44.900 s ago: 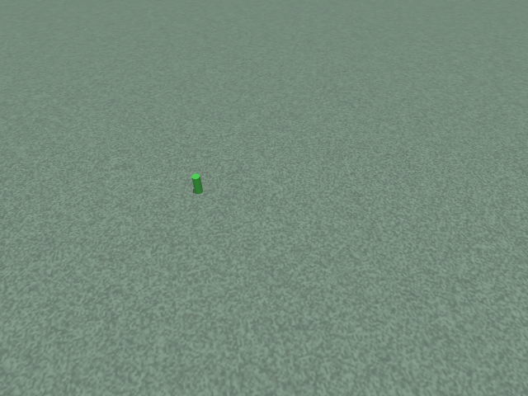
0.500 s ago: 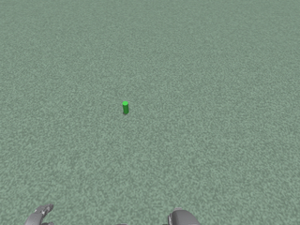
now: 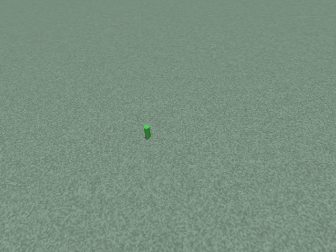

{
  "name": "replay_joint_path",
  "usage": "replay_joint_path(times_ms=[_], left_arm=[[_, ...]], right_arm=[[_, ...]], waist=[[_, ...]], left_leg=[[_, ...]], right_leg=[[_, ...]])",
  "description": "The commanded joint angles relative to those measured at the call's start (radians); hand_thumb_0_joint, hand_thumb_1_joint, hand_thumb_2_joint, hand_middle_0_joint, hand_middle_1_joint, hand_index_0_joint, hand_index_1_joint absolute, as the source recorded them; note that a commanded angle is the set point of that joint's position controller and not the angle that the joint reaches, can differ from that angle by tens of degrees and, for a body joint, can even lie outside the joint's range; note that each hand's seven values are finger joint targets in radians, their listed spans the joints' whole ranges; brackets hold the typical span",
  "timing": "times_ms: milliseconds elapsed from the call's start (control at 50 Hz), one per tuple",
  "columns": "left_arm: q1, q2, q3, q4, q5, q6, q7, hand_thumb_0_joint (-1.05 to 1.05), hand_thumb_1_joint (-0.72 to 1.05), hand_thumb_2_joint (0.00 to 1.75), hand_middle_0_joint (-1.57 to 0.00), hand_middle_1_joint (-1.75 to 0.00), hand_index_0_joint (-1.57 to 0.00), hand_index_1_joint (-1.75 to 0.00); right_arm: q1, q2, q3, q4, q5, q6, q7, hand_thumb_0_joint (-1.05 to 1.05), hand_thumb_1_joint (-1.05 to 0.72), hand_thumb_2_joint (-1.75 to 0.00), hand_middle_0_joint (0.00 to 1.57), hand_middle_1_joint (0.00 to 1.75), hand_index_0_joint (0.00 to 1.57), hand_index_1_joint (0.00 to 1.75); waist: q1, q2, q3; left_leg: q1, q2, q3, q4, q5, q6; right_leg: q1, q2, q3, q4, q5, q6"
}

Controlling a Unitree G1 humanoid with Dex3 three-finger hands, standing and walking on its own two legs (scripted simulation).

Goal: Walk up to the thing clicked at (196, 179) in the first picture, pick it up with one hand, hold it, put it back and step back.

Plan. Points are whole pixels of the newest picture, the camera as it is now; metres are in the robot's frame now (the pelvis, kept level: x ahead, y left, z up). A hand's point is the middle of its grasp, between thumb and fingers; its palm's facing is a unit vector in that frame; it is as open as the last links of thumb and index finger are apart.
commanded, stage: step back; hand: left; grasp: from above
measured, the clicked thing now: (147, 131) +1.11 +0.25 -0.71
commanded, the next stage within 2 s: stand in 0.84 s
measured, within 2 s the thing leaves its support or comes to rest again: neither
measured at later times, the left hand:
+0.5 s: hand out of the picture +0.09 +0.26 -0.14, palm faces +0.06 -0.92 -0.38, open 7.4 cm
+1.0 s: hand out of the picture +0.13 +0.27 -0.14, palm faces +0.04 -0.94 -0.34, open 7.4 cm
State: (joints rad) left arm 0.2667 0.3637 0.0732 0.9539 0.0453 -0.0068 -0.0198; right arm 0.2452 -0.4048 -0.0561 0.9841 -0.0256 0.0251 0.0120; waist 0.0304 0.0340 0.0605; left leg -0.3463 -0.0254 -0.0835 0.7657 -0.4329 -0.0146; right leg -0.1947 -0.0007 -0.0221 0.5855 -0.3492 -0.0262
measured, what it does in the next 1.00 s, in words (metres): steps on the spot: left foot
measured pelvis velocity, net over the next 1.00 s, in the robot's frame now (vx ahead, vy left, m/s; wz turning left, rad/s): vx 0.05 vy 0.01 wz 0.03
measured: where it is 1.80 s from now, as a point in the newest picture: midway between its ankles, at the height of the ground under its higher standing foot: outside the picture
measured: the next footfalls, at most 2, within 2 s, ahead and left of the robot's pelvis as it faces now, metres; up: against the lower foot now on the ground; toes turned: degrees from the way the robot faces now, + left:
left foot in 0.06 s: +0.10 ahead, +0.14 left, +0.00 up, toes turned +3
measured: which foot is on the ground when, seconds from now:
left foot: up 0.00-0.04, down 0.06-1.00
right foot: down 0.00-1.00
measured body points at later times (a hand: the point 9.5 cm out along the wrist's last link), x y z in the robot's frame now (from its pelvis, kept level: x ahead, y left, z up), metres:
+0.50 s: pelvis +0.02 -0.01 +0.00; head +0.03 -0.02 +0.45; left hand +0.09 +0.31 -0.11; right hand +0.10 -0.32 -0.13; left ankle +0.04 +0.13 -0.71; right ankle +0.03 -0.12 -0.73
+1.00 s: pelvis +0.05 +0.01 +0.01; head +0.06 +0.02 +0.46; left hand +0.13 +0.32 -0.12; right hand +0.18 -0.27 -0.11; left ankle +0.06 +0.13 -0.73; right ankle +0.03 -0.12 -0.73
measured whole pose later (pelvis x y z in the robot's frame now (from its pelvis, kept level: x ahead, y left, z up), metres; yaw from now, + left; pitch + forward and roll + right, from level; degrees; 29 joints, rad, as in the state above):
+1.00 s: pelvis +0.05 +0.01 +0.01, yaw +2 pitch -3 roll +0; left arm 0.07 0.36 0.01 1.10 0.00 -0.02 0.00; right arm 0.02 -0.33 -0.01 1.10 0.00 -0.02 0.01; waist 0.01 -0.01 0.07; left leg -0.16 0.01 0.01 0.42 -0.21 0.00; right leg -0.09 -0.04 -0.04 0.40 -0.25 0.02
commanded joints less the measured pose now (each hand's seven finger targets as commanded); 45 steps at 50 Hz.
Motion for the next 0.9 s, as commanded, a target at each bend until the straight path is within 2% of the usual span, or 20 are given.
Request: replay_joint_path(times_ms=[0, 40, 60, 80, 100, 160, 220, 260, 280, 300, 320, 340, 380, 460, 520, 540, 560, 580, 660, 880], left_arm=[[-0.085, 0.284, 0.061, -0.093, -0.008, -0.020, 0.018, 0.00, 0.90, 0.90, -0.20, -0.30, -0.20, -0.30], [-0.084, 0.224, 0.031, -0.095, -0.011, -0.014, 0.015, 0.00, 0.90, 0.90, -0.20, -0.30, -0.20, -0.30], [-0.109, 0.180, 0.019, -0.101, -0.023, -0.016, 0.013, 0.00, 0.90, 0.90, -0.20, -0.30, -0.20, -0.30], [-0.143, 0.195, 0.030, -0.096, -0.034, -0.012, 0.016, 0.00, 0.90, 0.90, -0.20, -0.30, -0.20, -0.30], [-0.144, 0.237, 0.040, -0.095, -0.025, -0.012, 0.019, 0.00, 0.90, 0.90, -0.20, -0.30, -0.20, -0.30], [-0.115, 0.220, 0.036, -0.078, -0.025, -0.023, 0.011, 0.00, 0.90, 0.90, -0.20, -0.30, -0.20, -0.30], [-0.073, 0.198, 0.042, -0.037, -0.024, -0.032, 0.008, 0.00, 0.90, 0.90, -0.20, -0.30, -0.20, -0.30], [-0.013, 0.179, 0.043, -0.001, -0.018, -0.045, 0.020, 0.00, 0.90, 0.90, -0.20, -0.30, -0.20, -0.30], [-0.005, 0.216, 0.053, 0.009, -0.010, -0.047, 0.028, 0.00, 0.90, 0.90, -0.20, -0.30, -0.20, -0.30], [0.030, 0.289, 0.071, 0.002, 0.001, -0.053, 0.037, 0.00, 0.90, 0.90, -0.20, -0.30, -0.20, -0.30], [-0.042, 0.342, 0.076, -0.014, -0.003, -0.054, 0.036, 0.00, 0.90, 0.90, -0.20, -0.30, -0.20, -0.30], [-0.112, 0.335, 0.073, -0.045, -0.004, -0.056, 0.032, 0.00, 0.90, 0.90, -0.20, -0.30, -0.20, -0.30], [-0.151, 0.277, 0.054, -0.053, -0.016, -0.061, 0.035, 0.00, 0.90, 0.90, -0.20, -0.30, -0.20, -0.30], [-0.183, 0.273, 0.045, -0.043, -0.014, -0.057, 0.028, 0.00, 0.90, 0.90, -0.20, -0.30, -0.20, -0.30], [-0.169, 0.236, 0.024, -0.033, -0.029, -0.040, 0.025, 0.00, 0.90, 0.90, -0.20, -0.30, -0.20, -0.30], [-0.159, 0.205, 0.013, -0.037, -0.036, -0.037, 0.027, 0.00, 0.90, 0.90, -0.20, -0.30, -0.20, -0.30], [-0.164, 0.183, 0.007, -0.032, -0.052, -0.030, 0.026, 0.00, 0.90, 0.90, -0.20, -0.30, -0.20, -0.30], [-0.172, 0.194, 0.013, -0.013, -0.053, -0.026, 0.029, 0.00, 0.90, 0.90, -0.20, -0.30, -0.20, -0.30], [-0.166, 0.234, 0.013, 0.031, -0.039, -0.042, 0.031, 0.00, 0.90, 0.90, -0.20, -0.30, -0.20, -0.30], [-0.205, 0.189, -0.023, 0.091, -0.049, -0.033, 0.033, 0.00, 0.90, 0.90, -0.20, -0.30, -0.20, -0.30]], right_arm=[[-0.085, -0.148, -0.039, -0.089, -0.005, -0.060, -0.008, 0.00, -0.90, -0.90, 0.20, 0.30, 0.20, 0.30], [-0.009, -0.157, -0.054, -0.055, -0.009, -0.076, -0.017, 0.00, -0.90, -0.90, 0.20, 0.30, 0.20, 0.30], [0.012, -0.220, -0.071, -0.048, -0.012, -0.081, -0.019, 0.00, -0.90, -0.90, 0.20, 0.30, 0.20, 0.30], [0.017, -0.277, -0.080, -0.051, -0.007, -0.079, -0.015, 0.00, -0.90, -0.90, 0.20, 0.30, 0.20, 0.30], [0.019, -0.302, -0.091, -0.059, -0.009, -0.078, -0.010, 0.00, -0.90, -0.90, 0.20, 0.30, 0.20, 0.30], [-0.028, -0.255, -0.074, -0.072, -0.013, -0.079, -0.015, 0.00, -0.90, -0.90, 0.20, 0.30, 0.20, 0.30], [-0.068, -0.230, -0.064, -0.079, -0.012, -0.069, -0.010, 0.00, -0.90, -0.90, 0.20, 0.30, 0.20, 0.30], [-0.124, -0.182, -0.044, -0.087, 0.003, -0.051, -0.006, 0.00, -0.90, -0.90, 0.20, 0.30, 0.20, 0.30], [-0.130, -0.130, -0.025, -0.099, 0.011, -0.046, -0.008, 0.00, -0.90, -0.90, 0.20, 0.30, 0.20, 0.30], [-0.136, -0.083, -0.011, -0.117, 0.016, -0.047, -0.013, 0.00, -0.90, -0.90, 0.20, 0.30, 0.20, 0.30], [-0.126, -0.117, -0.022, -0.100, 0.009, -0.038, -0.025, 0.00, -0.90, -0.90, 0.20, 0.30, 0.20, 0.30], [-0.082, -0.160, -0.037, -0.075, 0.007, -0.039, -0.028, 0.00, -0.90, -0.90, 0.20, 0.30, 0.20, 0.30], [-0.057, -0.159, -0.034, -0.046, 0.008, -0.044, -0.021, 0.00, -0.90, -0.90, 0.20, 0.30, 0.20, 0.30], [-0.036, -0.133, -0.026, -0.017, 0.004, -0.057, -0.007, 0.00, -0.90, -0.90, 0.20, 0.30, 0.20, 0.30], [-0.030, -0.129, -0.034, 0.005, -0.008, -0.067, -0.016, 0.00, -0.90, -0.90, 0.20, 0.30, 0.20, 0.30], [-0.036, -0.160, -0.042, 0.002, -0.014, -0.072, -0.022, 0.00, -0.90, -0.90, 0.20, 0.30, 0.20, 0.30], [-0.091, -0.198, -0.039, -0.015, -0.007, -0.076, -0.023, 0.00, -0.90, -0.90, 0.20, 0.30, 0.20, 0.30], [-0.131, -0.223, -0.040, -0.017, 0.003, -0.075, -0.020, 0.00, -0.90, -0.90, 0.20, 0.30, 0.20, 0.30], [-0.188, -0.162, -0.012, 0.004, 0.011, -0.060, -0.021, 0.00, -0.90, -0.90, 0.20, 0.30, 0.20, 0.30], [-0.218, -0.160, 0.000, 0.060, 0.019, -0.066, -0.021, 0.00, -0.90, -0.90, 0.20, 0.30, 0.20, 0.30]], waist=[[0.000, -0.185, 0.027], [-0.038, -0.111, -0.047], [-0.051, 0.047, -0.075], [-0.052, 0.095, -0.073], [-0.069, 0.099, -0.048], [-0.042, 0.096, 0.022], [-0.031, 0.134, -0.018], [0.026, 0.096, -0.045], [0.042, 0.013, -0.041], [0.060, -0.167, -0.052], [0.038, -0.161, -0.012], [0.009, -0.110, 0.026], [-0.014, -0.084, 0.057], [-0.020, -0.178, -0.017], [-0.039, -0.131, -0.069], [-0.034, -0.057, -0.110], [-0.011, 0.034, -0.119], [-0.005, 0.057, -0.108], [-0.005, 0.018, -0.091], [-0.023, -0.009, -0.149]], left_leg=[[0.047, -0.006, 0.091, -0.271, 0.032, 0.015], [0.273, 0.013, 0.029, -0.390, 0.172, 0.042], [0.328, 0.173, -0.245, -0.423, 0.092, 0.112], [0.253, 0.307, -0.405, -0.482, -0.104, 0.223], [0.210, 0.354, -0.462, -0.519, -0.169, 0.284], [0.183, 0.295, -0.341, -0.494, -0.053, 0.246], [0.096, 0.232, -0.209, -0.443, 0.076, 0.192], [-0.025, 0.173, -0.101, -0.303, 0.156, 0.133], [-0.147, 0.117, -0.054, -0.220, 0.129, 0.082], [-0.264, -0.004, -0.010, -0.025, 0.041, 0.028], [-0.190, 0.001, -0.032, 0.094, -0.139, 0.019], [-0.132, 0.034, -0.059, 0.136, -0.137, 0.011], [-0.116, 0.059, -0.055, 0.101, -0.055, 0.015], [0.024, 0.050, 0.063, -0.128, 0.029, 0.010], [0.192, 0.033, 0.086, -0.357, 0.291, 0.026], [0.231, 0.130, -0.027, -0.350, 0.465, 0.057], [0.152, 0.236, -0.174, -0.379, 0.429, 0.118], [0.104, 0.269, -0.192, -0.367, 0.415, 0.170], [0.057, 0.141, -0.020, -0.298, 0.409, 0.056], [0.269, 0.168, -0.011, -0.362, 0.680, 0.051]], right_leg=[[-0.019, -0.234, 0.240, -0.218, 0.024, -0.137], [-0.100, -0.183, 0.149, -0.053, 0.198, -0.080], [-0.232, -0.070, 0.053, 0.076, 0.083, -0.023], [-0.237, 0.005, -0.016, 0.182, -0.172, -0.013], [-0.256, -0.025, 0.043, 0.285, -0.241, -0.014], [-0.297, -0.061, 0.061, 0.245, -0.200, -0.014], [-0.109, -0.015, -0.008, 0.076, -0.090, 0.003], [0.114, 0.021, -0.038, -0.158, 0.067, -0.001], [0.218, -0.016, 0.042, -0.178, 0.083, -0.013], [0.236, -0.226, 0.381, -0.314, -0.076, -0.081], [0.043, -0.398, 0.513, -0.377, -0.238, -0.182], [-0.047, -0.425, 0.525, -0.355, -0.219, -0.230], [-0.056, -0.331, 0.363, -0.322, -0.081, -0.183], [-0.035, -0.260, 0.178, -0.220, 0.220, -0.139], [-0.047, -0.195, 0.085, -0.052, 0.430, -0.064], [-0.058, -0.140, 0.043, 0.013, 0.411, -0.023], [-0.044, -0.058, 0.007, 0.033, 0.165, 0.019], [0.008, -0.040, 0.018, 0.011, 0.010, 0.011], [0.114, -0.123, 0.084, -0.156, 0.248, -0.018], [0.131, -0.129, 0.054, -0.203, 0.469, 0.015]])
